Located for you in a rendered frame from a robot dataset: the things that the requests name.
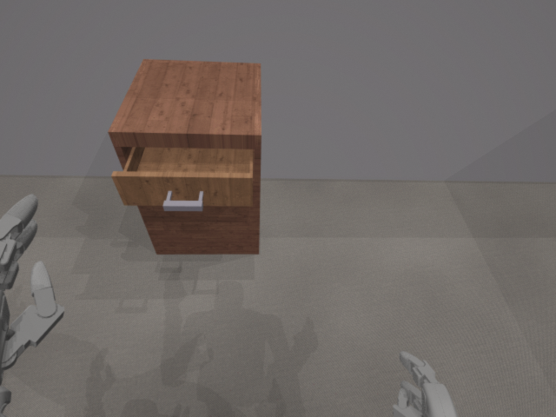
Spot cabinet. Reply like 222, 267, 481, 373
108, 59, 261, 255

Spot right robot hand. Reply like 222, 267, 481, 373
393, 351, 459, 417

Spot left robot hand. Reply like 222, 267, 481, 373
0, 194, 64, 386

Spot drawer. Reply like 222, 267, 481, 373
111, 147, 254, 207

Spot handle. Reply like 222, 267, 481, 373
163, 191, 203, 211

